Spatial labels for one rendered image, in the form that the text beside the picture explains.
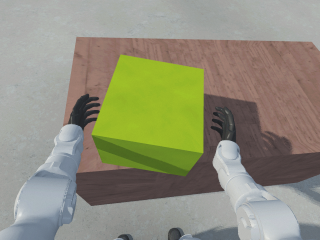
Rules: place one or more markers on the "right robot forearm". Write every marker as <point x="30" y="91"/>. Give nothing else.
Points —
<point x="234" y="179"/>

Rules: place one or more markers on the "carton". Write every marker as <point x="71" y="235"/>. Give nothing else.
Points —
<point x="152" y="116"/>

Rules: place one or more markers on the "right robot hand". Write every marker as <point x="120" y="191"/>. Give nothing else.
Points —
<point x="228" y="131"/>

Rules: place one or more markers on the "right robot foot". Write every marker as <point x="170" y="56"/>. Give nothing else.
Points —
<point x="174" y="234"/>

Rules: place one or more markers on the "robot left upper arm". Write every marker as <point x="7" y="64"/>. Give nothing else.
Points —
<point x="46" y="204"/>

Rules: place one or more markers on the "robot right upper arm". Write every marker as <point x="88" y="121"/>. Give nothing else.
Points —
<point x="267" y="220"/>

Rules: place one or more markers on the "pedestal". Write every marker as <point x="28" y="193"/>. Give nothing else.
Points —
<point x="272" y="88"/>

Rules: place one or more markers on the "left robot hand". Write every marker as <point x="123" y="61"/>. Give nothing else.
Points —
<point x="79" y="112"/>

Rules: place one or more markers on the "left robot forearm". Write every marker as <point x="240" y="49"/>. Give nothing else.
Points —
<point x="64" y="160"/>

